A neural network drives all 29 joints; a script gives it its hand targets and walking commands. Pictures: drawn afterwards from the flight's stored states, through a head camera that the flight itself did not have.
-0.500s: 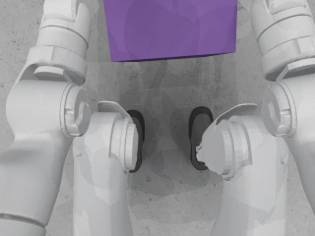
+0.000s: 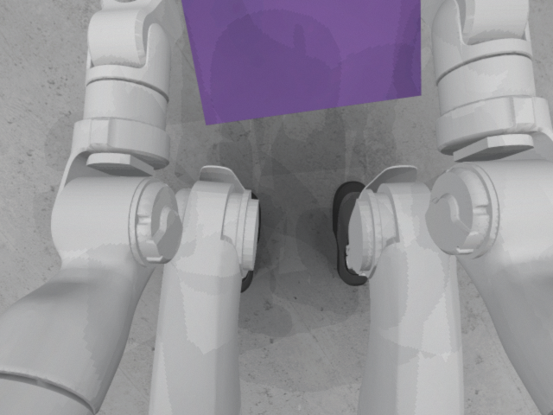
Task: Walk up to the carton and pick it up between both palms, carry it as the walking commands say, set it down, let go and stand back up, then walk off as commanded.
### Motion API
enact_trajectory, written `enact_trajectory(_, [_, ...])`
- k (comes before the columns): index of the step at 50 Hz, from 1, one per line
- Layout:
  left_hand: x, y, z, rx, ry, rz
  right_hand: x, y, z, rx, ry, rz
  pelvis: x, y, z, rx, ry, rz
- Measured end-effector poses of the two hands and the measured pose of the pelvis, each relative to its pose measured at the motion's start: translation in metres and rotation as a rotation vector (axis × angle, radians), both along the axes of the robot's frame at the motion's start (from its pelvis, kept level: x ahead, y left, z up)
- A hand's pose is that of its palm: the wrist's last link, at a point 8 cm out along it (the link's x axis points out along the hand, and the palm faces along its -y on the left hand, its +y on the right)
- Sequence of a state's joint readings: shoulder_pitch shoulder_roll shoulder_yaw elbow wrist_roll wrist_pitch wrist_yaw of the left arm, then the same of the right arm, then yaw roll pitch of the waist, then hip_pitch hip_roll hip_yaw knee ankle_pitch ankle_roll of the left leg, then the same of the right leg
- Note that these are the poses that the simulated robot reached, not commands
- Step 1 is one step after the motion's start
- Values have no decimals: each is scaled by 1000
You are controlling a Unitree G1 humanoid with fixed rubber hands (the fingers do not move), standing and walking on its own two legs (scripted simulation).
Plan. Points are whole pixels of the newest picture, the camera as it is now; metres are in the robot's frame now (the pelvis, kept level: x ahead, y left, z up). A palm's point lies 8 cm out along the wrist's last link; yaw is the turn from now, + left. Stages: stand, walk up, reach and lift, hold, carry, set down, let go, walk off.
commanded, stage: reach and lift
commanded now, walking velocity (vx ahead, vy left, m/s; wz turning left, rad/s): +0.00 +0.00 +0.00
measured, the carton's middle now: (299, 0) +0.53 +0.00 -0.18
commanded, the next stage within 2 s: none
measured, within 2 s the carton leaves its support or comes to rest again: neither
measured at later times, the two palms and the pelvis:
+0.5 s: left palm out of the picture +0.53 +0.15 -0.07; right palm out of the picture +0.54 -0.13 -0.07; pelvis +0.00 -0.01 +0.04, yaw +0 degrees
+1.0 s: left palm out of the picture +0.52 +0.15 +0.00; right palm out of the picture +0.53 -0.13 +0.01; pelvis -0.02 -0.01 +0.09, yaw +0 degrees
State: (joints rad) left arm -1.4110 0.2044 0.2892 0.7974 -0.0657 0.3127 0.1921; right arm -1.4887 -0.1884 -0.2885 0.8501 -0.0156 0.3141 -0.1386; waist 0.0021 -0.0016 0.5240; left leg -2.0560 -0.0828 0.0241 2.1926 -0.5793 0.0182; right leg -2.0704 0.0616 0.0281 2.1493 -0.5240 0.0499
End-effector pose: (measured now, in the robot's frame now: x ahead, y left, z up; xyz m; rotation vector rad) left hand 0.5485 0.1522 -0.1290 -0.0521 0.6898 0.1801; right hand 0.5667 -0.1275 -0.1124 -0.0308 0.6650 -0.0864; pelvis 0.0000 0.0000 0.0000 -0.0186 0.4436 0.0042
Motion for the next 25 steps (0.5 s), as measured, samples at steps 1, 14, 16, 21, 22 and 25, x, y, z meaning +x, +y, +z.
enact_trajectory(1, [0,0,2,-1,-3,-1,-1,-1,1,2,-3,-4,-1,0,1,0,2,0])
enact_trajectory(14, [7,-8,27,-2,-41,7,1,-8,21,40,-40,-32,1,-5,20,9,25,-3])
enact_trajectory(16, [4,-7,31,-6,-44,16,-1,-7,24,40,-42,-28,2,-7,24,12,23,-5])
enact_trajectory(21, [-8,-6,43,-14,-40,35,-13,-6,32,65,-37,-39,2,-11,36,19,12,-6])
enact_trajectory(22, [-11,-5,45,-18,-36,40,-16,-5,33,66,-33,-39,2,-12,39,21,10,-7])
enact_trajectory(25, [-17,-4,55,-18,-39,41,-23,-5,42,73,-34,-42,-1,-13,45,26,0,-10])
